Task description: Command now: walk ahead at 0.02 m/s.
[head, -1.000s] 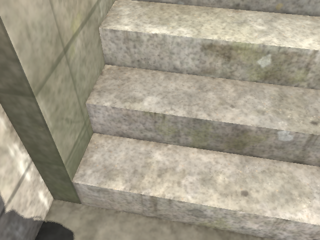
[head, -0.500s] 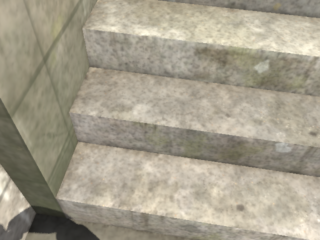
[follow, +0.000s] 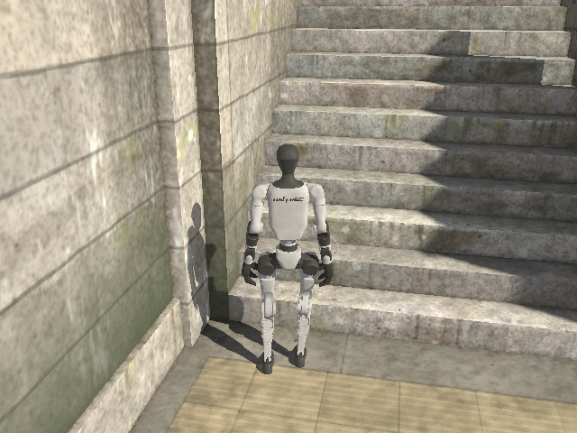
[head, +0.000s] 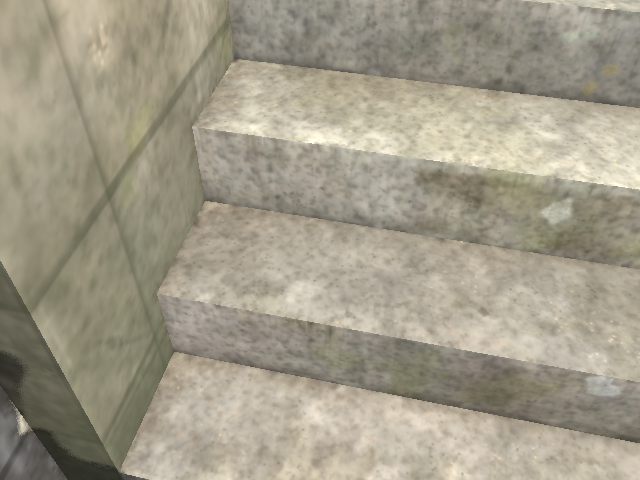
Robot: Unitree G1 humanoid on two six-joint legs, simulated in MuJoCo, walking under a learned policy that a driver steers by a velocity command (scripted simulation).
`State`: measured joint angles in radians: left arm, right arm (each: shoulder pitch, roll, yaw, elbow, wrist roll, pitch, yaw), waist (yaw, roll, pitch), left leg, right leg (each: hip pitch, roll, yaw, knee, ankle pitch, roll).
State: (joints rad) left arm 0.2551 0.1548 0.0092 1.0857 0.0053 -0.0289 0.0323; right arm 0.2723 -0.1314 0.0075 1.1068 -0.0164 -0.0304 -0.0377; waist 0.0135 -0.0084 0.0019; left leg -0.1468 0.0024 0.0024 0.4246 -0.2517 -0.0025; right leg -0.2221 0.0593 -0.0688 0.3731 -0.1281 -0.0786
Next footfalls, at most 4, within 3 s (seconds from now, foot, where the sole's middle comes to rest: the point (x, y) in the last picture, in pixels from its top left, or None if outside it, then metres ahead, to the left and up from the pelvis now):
0.78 left None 0.27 0.06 -0.78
1.22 right None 0.47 -0.17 -0.59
1.76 left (340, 270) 0.80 0.00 -0.40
2.28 right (429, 120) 1.02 -0.17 -0.21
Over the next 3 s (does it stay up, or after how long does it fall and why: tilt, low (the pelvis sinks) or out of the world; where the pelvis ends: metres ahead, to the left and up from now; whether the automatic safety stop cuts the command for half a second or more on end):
stays up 1.25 -0.20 0.74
